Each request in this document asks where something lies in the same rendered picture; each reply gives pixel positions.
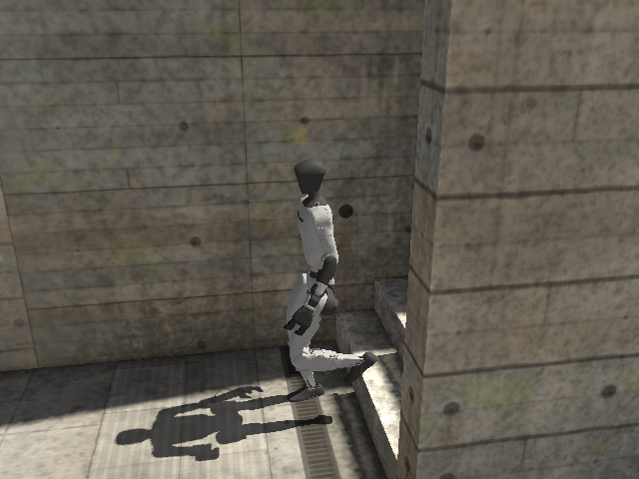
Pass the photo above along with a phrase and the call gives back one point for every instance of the robot left forearm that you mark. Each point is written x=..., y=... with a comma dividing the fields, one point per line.
x=318, y=289

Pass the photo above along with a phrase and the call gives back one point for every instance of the robot torso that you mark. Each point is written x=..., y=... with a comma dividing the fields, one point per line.
x=311, y=243

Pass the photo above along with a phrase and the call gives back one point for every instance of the robot left upper arm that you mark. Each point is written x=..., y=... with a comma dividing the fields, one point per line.
x=321, y=221

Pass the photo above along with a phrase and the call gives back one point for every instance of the right robot foot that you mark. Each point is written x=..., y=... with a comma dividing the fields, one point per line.
x=304, y=393

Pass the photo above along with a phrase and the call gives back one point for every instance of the left robot hand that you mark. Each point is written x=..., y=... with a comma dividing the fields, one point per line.
x=303, y=317

